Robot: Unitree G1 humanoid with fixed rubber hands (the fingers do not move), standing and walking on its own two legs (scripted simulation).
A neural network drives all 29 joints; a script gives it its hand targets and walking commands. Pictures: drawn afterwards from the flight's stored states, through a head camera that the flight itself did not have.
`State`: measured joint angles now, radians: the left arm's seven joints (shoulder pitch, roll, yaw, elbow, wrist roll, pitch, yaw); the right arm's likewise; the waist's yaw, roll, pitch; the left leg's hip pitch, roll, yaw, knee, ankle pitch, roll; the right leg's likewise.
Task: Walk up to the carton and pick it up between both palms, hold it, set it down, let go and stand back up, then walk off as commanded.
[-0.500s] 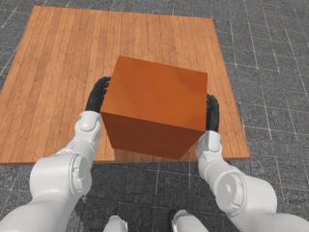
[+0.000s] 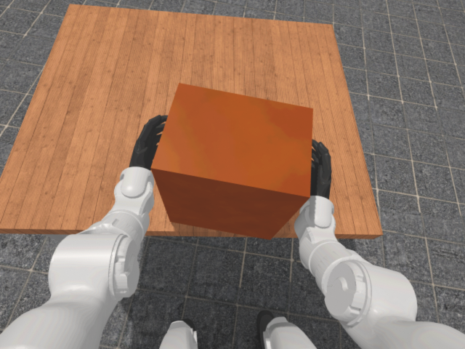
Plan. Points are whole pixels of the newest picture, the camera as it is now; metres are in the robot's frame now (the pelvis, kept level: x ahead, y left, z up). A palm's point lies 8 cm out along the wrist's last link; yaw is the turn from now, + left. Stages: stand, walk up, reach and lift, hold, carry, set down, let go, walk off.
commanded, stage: reach and lift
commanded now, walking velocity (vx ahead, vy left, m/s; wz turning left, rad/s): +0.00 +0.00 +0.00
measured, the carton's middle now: (231, 173) +0.42 -0.02 -0.05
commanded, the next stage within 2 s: none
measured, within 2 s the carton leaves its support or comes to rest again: leaves its support in 0.30 s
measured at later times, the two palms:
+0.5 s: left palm (143, 149) +0.44 +0.13 +0.02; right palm (324, 176) +0.38 -0.18 +0.01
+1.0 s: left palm (151, 113) +0.43 +0.10 +0.13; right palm (376, 135) +0.38 -0.21 +0.12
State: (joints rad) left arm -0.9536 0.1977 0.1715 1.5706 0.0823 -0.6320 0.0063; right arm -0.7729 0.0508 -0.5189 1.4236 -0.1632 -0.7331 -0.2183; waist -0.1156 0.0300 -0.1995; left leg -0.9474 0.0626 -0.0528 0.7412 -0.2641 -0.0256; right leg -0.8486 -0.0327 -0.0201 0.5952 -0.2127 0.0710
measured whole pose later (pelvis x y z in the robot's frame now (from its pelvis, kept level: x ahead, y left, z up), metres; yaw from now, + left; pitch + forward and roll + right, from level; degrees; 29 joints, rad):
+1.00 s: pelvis +0.00 -0.04 +0.03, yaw +2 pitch +15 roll +0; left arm -0.94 0.20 0.00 1.39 -0.11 -0.23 0.03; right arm -0.69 0.01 -0.20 0.88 0.04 0.00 -0.25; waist -0.12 0.00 -0.28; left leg -0.59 0.06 -0.04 0.46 -0.15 -0.04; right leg -0.57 -0.04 -0.02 0.49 -0.19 0.04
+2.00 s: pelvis +0.00 -0.04 +0.04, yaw +2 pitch +2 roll +0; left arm -0.75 0.08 0.27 0.64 0.25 0.38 -0.02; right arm -0.72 -0.03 -0.12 0.73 0.07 0.25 -0.23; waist -0.05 -0.05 -0.16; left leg -0.26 0.06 -0.04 0.33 -0.11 -0.06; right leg -0.24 -0.04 -0.02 0.34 -0.14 0.03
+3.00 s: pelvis -0.01 -0.04 +0.04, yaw +2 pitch +0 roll +0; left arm -0.74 0.05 0.30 0.43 0.31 0.57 -0.05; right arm -0.76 -0.03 -0.12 0.67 0.09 0.31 -0.21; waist -0.07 -0.07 -0.13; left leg -0.23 0.06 -0.04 0.34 -0.12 -0.06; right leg -0.20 -0.04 -0.02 0.34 -0.14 0.03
